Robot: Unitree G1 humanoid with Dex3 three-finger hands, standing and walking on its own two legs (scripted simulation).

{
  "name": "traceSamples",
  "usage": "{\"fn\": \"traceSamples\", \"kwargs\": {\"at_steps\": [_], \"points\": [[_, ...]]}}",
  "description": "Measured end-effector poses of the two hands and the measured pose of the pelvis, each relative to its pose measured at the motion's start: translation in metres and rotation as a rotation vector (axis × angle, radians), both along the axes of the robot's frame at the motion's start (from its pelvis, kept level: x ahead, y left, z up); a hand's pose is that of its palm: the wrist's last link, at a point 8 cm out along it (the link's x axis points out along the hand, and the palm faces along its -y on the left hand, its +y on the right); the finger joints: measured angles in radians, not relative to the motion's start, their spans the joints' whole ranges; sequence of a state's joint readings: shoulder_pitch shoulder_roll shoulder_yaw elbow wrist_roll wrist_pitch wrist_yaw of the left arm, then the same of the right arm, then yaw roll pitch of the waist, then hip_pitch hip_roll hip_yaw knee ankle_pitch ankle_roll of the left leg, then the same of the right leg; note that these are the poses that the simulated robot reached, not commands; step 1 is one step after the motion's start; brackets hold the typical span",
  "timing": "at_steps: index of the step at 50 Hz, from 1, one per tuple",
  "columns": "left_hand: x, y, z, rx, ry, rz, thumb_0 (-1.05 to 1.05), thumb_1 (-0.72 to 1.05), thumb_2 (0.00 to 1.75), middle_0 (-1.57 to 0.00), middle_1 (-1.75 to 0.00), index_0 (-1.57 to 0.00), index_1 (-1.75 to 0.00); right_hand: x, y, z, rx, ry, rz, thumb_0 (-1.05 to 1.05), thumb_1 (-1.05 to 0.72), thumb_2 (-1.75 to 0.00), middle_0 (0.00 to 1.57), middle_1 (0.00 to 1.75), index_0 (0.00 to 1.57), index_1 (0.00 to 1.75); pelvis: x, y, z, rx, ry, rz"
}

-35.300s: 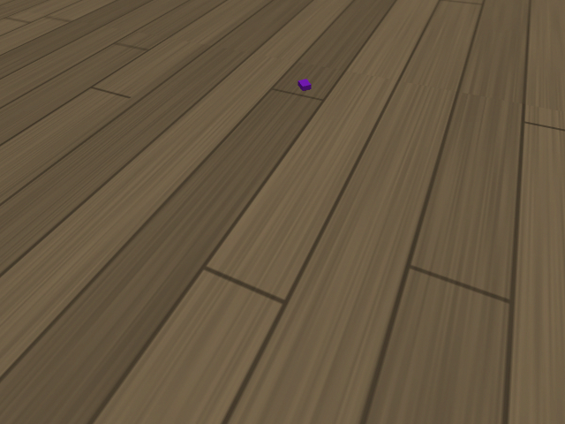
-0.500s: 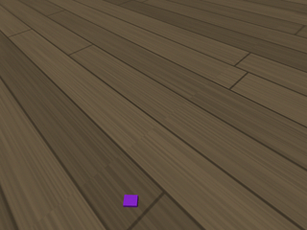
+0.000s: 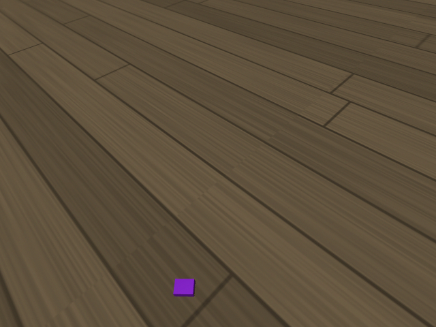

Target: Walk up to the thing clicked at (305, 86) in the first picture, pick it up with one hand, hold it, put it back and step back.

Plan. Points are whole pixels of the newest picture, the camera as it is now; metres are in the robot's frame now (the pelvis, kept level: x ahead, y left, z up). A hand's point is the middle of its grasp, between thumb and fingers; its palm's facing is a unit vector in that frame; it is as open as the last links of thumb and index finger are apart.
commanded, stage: stand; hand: left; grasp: from above
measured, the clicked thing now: (184, 287) +0.43 +0.23 -0.77
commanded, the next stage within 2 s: step back in 0.72 s
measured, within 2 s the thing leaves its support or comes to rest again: neither
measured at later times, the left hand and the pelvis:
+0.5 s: hand out of the picture +0.08 +0.24 -0.16, palm faces +0.00 -0.94 -0.34, open 7.4 cm; pelvis +0.00 -0.01 +0.00, yaw -1 degrees
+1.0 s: hand out of the picture +0.10 +0.30 -0.18, palm faces -0.04 -0.92 -0.38, open 7.4 cm; pelvis -0.04 +0.03 -0.03, yaw -1 degrees
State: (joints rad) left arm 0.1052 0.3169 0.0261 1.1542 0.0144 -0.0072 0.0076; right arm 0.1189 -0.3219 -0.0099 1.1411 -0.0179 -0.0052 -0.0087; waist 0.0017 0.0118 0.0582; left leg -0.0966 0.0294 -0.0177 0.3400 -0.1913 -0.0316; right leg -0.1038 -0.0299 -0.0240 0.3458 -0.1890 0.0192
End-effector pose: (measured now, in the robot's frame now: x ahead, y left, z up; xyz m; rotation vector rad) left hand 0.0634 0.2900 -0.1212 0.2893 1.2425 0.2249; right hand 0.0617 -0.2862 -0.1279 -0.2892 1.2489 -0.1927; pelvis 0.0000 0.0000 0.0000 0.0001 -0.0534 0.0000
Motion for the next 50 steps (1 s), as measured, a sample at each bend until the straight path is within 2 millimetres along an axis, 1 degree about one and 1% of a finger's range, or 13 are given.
{"fn": "traceSamples", "kwargs": {"at_steps": [22,37,41,44,47,50], "points": [[0.007,-0.004,0.001,0.002,0.004,-0.014,0.00,0.90,0.90,-0.20,-0.30,-0.20,-0.30,0.002,-0.008,0.000,-0.002,0.007,-0.004,0.00,-0.91,-0.90,0.21,0.30,0.20,0.30,0.004,-0.005,0.000,0.002,0.006,-0.008],[0.013,-0.004,0.002,0.005,-0.014,-0.024,0.00,0.90,0.90,-0.20,-0.30,-0.20,-0.30,0.001,-0.013,0.002,-0.004,0.003,-0.012,0.00,-0.91,-0.90,0.21,0.30,0.20,0.30,0.003,-0.007,0.000,0.000,0.010,-0.011],[0.013,0.005,0.000,0.018,-0.025,-0.021,0.00,0.90,0.90,-0.20,-0.30,-0.20,-0.30,0.000,-0.017,0.000,-0.017,0.001,-0.020,0.00,-0.91,-0.90,0.21,0.30,0.20,0.30,-0.010,-0.004,-0.005,-0.008,0.018,-0.013],[0.013,0.017,-0.003,0.035,-0.030,-0.039,0.00,0.90,0.90,-0.20,-0.30,-0.20,-0.30,-0.005,-0.019,0.001,-0.042,0.003,-0.024,0.00,-0.91,-0.90,0.21,0.30,0.20,0.30,-0.021,0.005,-0.009,-0.003,0.021,-0.020],[0.017,0.032,-0.008,0.047,-0.044,-0.070,0.00,0.90,0.90,-0.20,-0.30,-0.20,-0.30,-0.016,-0.015,0.004,-0.070,0.001,-0.033,0.00,-0.91,-0.90,0.20,0.30,0.20,0.30,-0.030,0.017,-0.014,0.004,0.028,-0.022],[0.026,0.050,-0.020,0.047,-0.079,-0.086,0.00,0.90,0.90,-0.20,-0.30,-0.20,-0.30,-0.034,-0.008,0.003,-0.112,0.008,-0.025,0.00,-0.91,-0.90,0.20,0.30,0.20,0.30,-0.039,0.032,-0.026,-0.015,0.038,-0.013]]}}
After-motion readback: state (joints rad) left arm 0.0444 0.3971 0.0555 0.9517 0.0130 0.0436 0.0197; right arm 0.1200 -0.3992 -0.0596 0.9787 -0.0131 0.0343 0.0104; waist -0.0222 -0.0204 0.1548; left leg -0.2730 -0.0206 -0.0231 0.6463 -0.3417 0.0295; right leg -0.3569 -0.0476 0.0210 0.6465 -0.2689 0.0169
